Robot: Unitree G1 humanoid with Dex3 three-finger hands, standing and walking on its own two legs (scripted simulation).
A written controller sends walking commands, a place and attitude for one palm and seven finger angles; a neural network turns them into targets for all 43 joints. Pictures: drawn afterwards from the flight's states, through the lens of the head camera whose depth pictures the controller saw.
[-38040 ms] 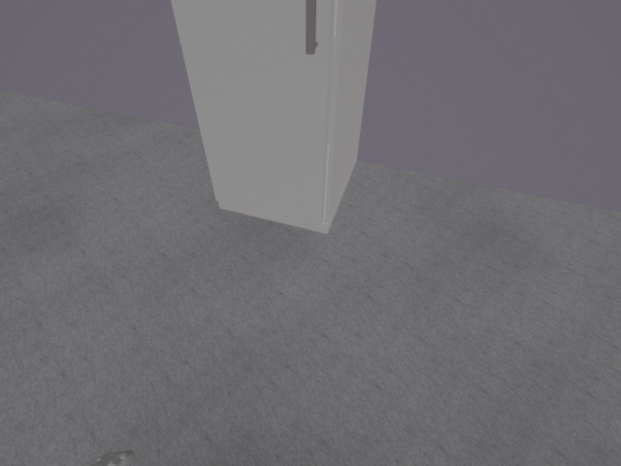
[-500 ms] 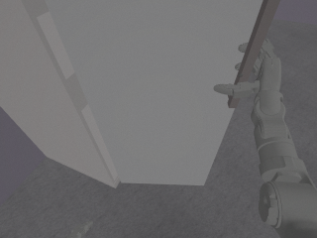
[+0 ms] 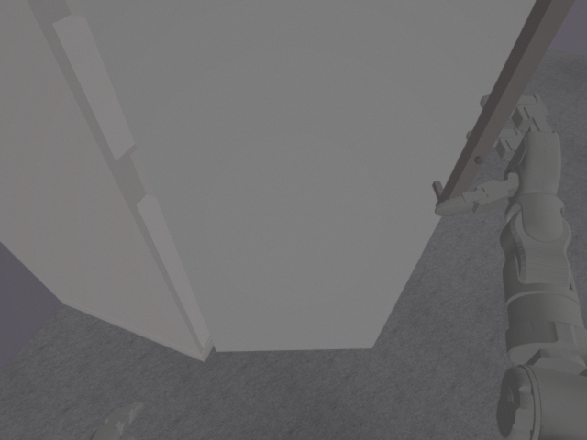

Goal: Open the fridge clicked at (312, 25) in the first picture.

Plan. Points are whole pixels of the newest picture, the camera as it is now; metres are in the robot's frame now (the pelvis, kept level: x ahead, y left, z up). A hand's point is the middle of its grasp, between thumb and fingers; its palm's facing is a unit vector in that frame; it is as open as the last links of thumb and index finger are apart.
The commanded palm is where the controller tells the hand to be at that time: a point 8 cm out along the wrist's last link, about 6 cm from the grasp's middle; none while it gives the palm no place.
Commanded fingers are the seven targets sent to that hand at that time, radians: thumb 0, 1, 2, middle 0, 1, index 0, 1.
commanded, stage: slip the hand off the handle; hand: right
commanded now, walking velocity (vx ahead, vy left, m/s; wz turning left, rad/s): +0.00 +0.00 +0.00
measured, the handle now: (486, 107) +0.48 -0.18 +0.24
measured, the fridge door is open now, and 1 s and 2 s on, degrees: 68 68 68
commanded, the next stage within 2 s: draw the hand back to the body in 1.42 s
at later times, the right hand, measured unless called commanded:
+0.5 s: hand (537, 173) +0.42 -0.25 +0.18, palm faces +0.14 +0.98 -0.14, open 14.7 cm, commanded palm +0.37 -0.29 +0.19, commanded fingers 0.00 0.55 -0.20 0.25 1.15 0.25 1.15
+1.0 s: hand (559, 241) +0.32 -0.24 +0.18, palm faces +0.15 +0.98 -0.13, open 14.7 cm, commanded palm +0.28 -0.28 +0.19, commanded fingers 0.00 0.55 -0.20 0.25 1.15 0.25 1.15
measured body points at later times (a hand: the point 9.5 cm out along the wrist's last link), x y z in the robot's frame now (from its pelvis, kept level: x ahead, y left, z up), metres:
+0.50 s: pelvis +0.01 -0.01 +0.00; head +0.04 +0.00 +0.44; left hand +0.11 +0.25 -0.11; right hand +0.41 -0.30 +0.19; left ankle -0.01 +0.13 -0.73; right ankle +0.02 -0.15 -0.73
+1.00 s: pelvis -0.01 -0.02 +0.00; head -0.02 -0.01 +0.45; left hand +0.18 +0.20 -0.08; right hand +0.30 -0.29 +0.19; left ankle -0.01 +0.13 -0.73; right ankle +0.02 -0.15 -0.73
